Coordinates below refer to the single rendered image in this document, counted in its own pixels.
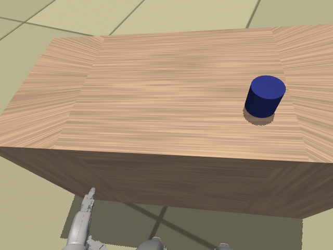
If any can can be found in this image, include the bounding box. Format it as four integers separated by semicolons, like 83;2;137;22
245;76;286;118

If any left robot hand can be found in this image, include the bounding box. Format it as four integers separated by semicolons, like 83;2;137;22
66;187;109;250

